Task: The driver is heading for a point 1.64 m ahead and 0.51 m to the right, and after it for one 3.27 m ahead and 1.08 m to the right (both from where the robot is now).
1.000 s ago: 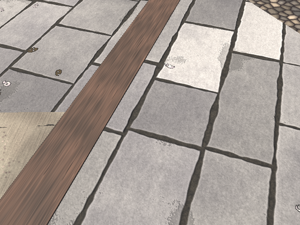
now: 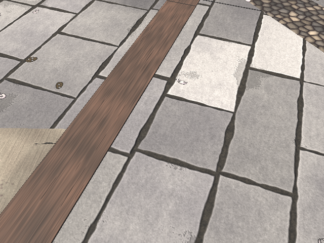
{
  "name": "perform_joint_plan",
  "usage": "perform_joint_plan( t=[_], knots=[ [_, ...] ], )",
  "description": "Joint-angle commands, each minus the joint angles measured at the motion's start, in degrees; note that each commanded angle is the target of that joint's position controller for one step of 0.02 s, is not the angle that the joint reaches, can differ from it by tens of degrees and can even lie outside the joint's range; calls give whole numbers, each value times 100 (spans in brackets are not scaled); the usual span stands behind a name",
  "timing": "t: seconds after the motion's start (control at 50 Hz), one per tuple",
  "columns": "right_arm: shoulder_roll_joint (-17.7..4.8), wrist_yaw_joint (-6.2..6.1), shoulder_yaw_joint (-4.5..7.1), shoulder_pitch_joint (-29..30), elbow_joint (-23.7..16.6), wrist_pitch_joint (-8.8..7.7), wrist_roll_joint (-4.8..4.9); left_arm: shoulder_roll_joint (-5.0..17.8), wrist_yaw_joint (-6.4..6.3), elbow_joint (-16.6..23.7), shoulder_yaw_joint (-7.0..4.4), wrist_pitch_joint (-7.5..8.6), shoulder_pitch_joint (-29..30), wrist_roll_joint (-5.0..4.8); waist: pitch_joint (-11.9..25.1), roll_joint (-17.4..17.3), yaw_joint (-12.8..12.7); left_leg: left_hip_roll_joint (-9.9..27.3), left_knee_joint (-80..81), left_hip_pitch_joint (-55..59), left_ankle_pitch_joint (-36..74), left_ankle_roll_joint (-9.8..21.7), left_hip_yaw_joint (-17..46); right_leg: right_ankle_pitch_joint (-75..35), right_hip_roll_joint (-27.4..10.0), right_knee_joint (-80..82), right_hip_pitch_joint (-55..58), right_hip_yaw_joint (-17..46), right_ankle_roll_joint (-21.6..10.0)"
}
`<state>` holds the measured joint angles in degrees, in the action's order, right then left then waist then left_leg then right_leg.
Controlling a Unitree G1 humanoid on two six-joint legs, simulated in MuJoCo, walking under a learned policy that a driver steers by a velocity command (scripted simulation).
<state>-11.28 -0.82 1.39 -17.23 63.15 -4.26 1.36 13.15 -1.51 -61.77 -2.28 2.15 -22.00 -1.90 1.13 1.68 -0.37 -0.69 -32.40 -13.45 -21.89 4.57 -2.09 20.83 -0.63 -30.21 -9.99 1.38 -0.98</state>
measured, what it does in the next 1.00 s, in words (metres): walks ahead: right foot, then left foot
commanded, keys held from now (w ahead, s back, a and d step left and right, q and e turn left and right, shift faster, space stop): w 0.86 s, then w+e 0.14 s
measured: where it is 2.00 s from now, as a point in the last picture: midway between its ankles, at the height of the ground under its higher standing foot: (191, 148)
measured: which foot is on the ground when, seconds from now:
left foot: down 0.00-0.46, up 0.48-0.98, down 1.00-1.00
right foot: down 0.00-0.00, up 0.02-0.44, down 0.46-1.00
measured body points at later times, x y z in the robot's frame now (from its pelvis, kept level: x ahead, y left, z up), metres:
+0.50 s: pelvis +0.24 -0.03 -0.02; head +0.28 -0.03 +0.43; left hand +0.46 +0.20 -0.11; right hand +0.14 -0.28 -0.16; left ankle +0.00 +0.10 -0.68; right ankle +0.36 -0.12 -0.73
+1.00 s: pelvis +0.53 +0.00 -0.01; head +0.56 +0.01 +0.44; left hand +0.47 +0.27 -0.15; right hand +0.74 -0.23 -0.10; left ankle +0.66 +0.11 -0.74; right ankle +0.36 -0.12 -0.73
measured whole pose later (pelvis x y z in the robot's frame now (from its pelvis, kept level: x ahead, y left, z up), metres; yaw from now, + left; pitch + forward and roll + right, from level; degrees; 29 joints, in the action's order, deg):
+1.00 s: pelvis +0.53 +0.00 -0.01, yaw -2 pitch +2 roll -2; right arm -13.2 1.6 2.2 0.2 47.4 -6.6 0.9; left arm 14.6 -0.3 -59.1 -2.9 3.5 -24.7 -1.0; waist -1.0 -0.9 -4.6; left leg 2.5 -27.6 -28.2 -2.1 3.0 -0.4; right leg 24.6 1.1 -20.4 2.7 -0.5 -0.4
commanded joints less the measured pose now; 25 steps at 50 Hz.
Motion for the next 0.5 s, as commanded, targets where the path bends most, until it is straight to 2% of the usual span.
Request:
perform_joint_plan(
  t=[0.02,0.04,0.06,0.08,0.1,0.12,0.14,0.16,0.2,0.26,0.3,0.36,0.4,0.42,0.44,0.46,0.48,0.5],
  knots=[
    [-836,-8,262,-1673,317,-100,-26,408,52,652,-26,170,980,-1,-527,-973,839,1012,1513,2055,-211,353,1722,260,-13,-943,-2567,-2,-276],
    [-1439,64,382,-2255,341,-152,-31,232,39,874,14,298,1008,13,-365,-2079,927,2154,2294,2502,-681,1082,3935,917,407,-2504,-3571,-257,-151],
    [-1048,76,253,-1854,246,-238,-110,432,62,873,-31,377,1034,-59,-634,-1259,646,2378,2292,2233,-752,1242,4219,952,70,-3584,-4005,241,-238],
    [-757,91,172,-1427,72,-297,-100,442,128,843,-29,432,956,-106,-839,-824,436,2169,2252,2127,-481,1072,3593,382,-178,-3942,-4264,389,-350],
    [-697,130,137,-1140,-44,-311,-91,461,162,800,-47,474,941,-63,-810,-614,319,1903,2286,2066,-76,865,2955,-135,-367,-3908,-4280,307,-404],
    [-640,156,99,-987,-114,-284,-86,562,178,828,-98,502,1068,-5,-841,-511,262,1743,2337,2017,628,698,2463,-525,-499,-3672,-4274,236,-396],
    [-470,157,37,-1019,-124,-234,-106,604,210,859,-136,500,1185,36,-790,-560,254,1518,2356,1917,1404,550,1950,-763,-586,-3441,-4062,126,-351],
    [-399,135,8,-1149,-111,-183,-130,516,249,867,-132,475,1212,45,-704,-664,259,1363,2365,1851,1944,494,1585,-923,-588,-3256,-3881,-7,-281],
    [-520,56,7,-1299,-131,-113,-157,306,292,999,-73,409,1533,64,-721,-650,305,1222,2438,1645,2536,529,1164,-1242,-546,-2727,-3746,-219,-109],
    [-783,-47,31,-1275,-258,-77,-169,111,308,1409,54,389,2502,59,-946,-606,461,1048,2695,943,2487,524,783,-1921,-313,-1209,-3071,-470,26],
    [-923,-70,76,-1458,-231,-91,-123,194,342,1555,71,378,2816,25,-1006,-728,504,1145,2837,878,2403,561,723,-2154,-180,-669,-2663,-564,3],
    [-953,-76,135,-1473,-196,-86,-33,391,408,1736,42,392,3013,-4,-1057,-741,352,1411,2658,1452,2894,474,638,-2170,-164,-155,-2552,-404,-222],
    [-1065,-75,194,-1316,-249,-37,-67,630,430,1705,-68,423,2637,12,-638,-854,23,1503,2001,1887,4593,333,514,-1932,38,-70,-1910,-470,-417],
    [-1121,-71,223,-1224,-283,16,-107,808,412,1561,-170,419,2059,8,-195,-971,-299,1456,1282,1959,5671,251,406,-1775,225,-152,-1163,-581,-538],
    [-1077,-61,208,-1133,-342,69,-145,1029,372,1262,-309,391,1086,-17,383,-957,-764,1230,141,1649,6101,106,237,-1782,338,-110,67,-641,-698],
    [-931,-37,134,-1091,-500,73,-217,1372,310,1030,-418,349,48,35,1114,-529,-1116,975,-1573,302,4582,-45,156,-1465,-601,-246,1886,456,-1025],
    [66,65,-118,-1940,-529,-53,-174,1768,343,864,-489,329,-452,141,2238,1224,-598,-225,-3861,-1764,128,-403,305,148,-2150,589,3739,3540,-2067],
    [-396,103,-14,-1527,-488,-240,-15,1219,351,852,-336,331,-239,123,2001,973,-747,-165,-4719,-2406,-850,-266,1084,598,-2090,1478,3418,4422,-1922]
  ],
)
Velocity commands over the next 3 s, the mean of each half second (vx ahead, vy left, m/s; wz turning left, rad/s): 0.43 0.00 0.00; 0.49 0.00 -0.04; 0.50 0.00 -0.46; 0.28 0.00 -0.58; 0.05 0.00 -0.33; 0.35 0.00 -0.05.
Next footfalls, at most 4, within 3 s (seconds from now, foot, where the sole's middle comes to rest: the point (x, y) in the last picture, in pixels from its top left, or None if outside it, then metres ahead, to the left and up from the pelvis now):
0.46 right None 0.40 -0.13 -0.77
1.00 left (138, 205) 0.70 0.12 -0.77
1.54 right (202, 164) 0.94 -0.19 -0.77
2.00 left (187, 124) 1.20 -0.13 -0.77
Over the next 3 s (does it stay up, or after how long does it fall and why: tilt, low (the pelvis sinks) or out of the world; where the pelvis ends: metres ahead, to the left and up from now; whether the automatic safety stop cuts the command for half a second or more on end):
stays up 1.16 -0.24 0.01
